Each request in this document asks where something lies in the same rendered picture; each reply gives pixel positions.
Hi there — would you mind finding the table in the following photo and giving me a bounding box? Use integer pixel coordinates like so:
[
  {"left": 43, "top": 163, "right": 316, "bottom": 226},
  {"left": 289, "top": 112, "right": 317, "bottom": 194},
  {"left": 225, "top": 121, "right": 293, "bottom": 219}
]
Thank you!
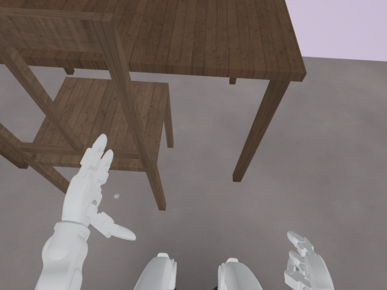
[{"left": 0, "top": 0, "right": 307, "bottom": 182}]

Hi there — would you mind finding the right robot thigh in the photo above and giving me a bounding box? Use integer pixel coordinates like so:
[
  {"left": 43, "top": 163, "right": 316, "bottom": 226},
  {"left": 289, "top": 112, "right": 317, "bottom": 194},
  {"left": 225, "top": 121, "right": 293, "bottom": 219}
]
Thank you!
[{"left": 218, "top": 262, "right": 263, "bottom": 290}]

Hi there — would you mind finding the left robot thigh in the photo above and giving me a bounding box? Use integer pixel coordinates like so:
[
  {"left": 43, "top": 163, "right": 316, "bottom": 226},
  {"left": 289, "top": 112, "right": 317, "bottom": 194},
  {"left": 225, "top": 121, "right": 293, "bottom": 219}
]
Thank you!
[{"left": 134, "top": 257, "right": 177, "bottom": 290}]

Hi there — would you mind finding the right robot hand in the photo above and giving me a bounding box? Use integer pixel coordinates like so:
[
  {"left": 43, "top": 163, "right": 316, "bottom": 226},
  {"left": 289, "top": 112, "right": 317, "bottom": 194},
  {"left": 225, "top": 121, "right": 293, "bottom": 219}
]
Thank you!
[{"left": 284, "top": 231, "right": 334, "bottom": 290}]

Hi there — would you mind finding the robot thigh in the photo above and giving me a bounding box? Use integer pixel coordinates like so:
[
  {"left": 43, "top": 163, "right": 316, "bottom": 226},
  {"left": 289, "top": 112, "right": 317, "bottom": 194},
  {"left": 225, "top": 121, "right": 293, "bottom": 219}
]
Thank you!
[
  {"left": 218, "top": 262, "right": 263, "bottom": 290},
  {"left": 134, "top": 257, "right": 177, "bottom": 290}
]

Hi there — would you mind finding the chair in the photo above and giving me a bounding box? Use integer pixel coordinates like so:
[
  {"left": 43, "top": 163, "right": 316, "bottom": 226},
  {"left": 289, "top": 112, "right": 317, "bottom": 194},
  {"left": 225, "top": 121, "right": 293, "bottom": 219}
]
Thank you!
[{"left": 0, "top": 7, "right": 174, "bottom": 211}]

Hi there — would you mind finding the robot left forearm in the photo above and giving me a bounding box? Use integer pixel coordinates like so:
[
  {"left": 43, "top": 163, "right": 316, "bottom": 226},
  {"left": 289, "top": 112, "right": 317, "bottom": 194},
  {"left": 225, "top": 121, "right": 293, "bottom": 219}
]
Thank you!
[{"left": 34, "top": 221, "right": 90, "bottom": 290}]

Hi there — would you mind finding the left robot hand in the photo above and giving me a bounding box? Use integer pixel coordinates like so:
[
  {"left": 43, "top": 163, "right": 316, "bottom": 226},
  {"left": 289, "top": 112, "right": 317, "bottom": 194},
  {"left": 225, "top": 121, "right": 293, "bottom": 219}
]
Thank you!
[{"left": 62, "top": 134, "right": 136, "bottom": 240}]

